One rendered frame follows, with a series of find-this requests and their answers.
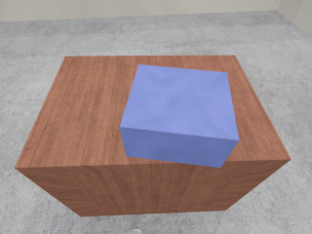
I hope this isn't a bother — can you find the pedestal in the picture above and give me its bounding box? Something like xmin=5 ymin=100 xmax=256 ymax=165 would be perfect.
xmin=15 ymin=55 xmax=291 ymax=217

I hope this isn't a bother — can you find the carton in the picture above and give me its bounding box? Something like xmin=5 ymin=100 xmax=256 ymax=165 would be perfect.
xmin=120 ymin=64 xmax=239 ymax=168

